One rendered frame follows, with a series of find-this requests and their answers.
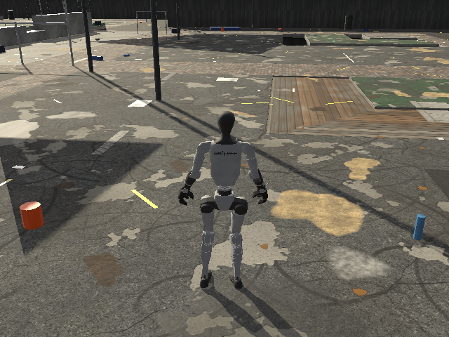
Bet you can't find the left robot upper arm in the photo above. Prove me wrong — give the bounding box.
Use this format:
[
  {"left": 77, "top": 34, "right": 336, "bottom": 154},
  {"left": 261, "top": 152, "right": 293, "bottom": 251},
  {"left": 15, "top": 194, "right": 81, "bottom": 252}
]
[{"left": 189, "top": 141, "right": 211, "bottom": 179}]

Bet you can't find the robot torso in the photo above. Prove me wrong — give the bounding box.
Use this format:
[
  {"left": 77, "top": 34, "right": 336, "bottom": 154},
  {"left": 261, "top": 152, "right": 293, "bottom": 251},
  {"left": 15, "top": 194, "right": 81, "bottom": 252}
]
[{"left": 209, "top": 138, "right": 242, "bottom": 211}]

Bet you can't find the robot left forearm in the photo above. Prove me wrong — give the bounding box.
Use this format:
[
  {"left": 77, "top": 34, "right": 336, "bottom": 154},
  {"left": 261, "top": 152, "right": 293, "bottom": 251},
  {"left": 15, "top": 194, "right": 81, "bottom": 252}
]
[{"left": 181, "top": 168, "right": 196, "bottom": 193}]

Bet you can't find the robot left hand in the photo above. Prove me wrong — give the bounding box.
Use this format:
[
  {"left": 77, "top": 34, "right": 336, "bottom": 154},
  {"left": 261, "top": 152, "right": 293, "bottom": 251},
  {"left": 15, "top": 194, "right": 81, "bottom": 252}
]
[{"left": 178, "top": 188, "right": 194, "bottom": 205}]

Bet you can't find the robot right hand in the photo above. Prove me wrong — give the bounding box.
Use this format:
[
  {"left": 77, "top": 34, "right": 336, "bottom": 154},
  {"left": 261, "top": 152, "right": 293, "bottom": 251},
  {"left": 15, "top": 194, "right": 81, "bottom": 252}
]
[{"left": 252, "top": 190, "right": 268, "bottom": 204}]

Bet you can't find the right robot upper arm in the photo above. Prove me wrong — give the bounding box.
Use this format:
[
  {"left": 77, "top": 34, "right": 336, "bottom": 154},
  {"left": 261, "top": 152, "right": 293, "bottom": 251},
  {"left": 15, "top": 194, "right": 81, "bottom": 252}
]
[{"left": 240, "top": 141, "right": 260, "bottom": 179}]

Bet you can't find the left robot foot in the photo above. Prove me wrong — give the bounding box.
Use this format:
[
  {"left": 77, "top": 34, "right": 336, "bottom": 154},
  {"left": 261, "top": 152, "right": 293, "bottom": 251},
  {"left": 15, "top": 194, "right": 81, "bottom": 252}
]
[{"left": 200, "top": 270, "right": 212, "bottom": 288}]

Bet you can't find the robot right forearm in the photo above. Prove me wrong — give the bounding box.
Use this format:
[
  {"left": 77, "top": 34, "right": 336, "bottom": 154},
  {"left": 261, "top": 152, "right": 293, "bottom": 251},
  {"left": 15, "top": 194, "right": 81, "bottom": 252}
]
[{"left": 253, "top": 169, "right": 266, "bottom": 193}]

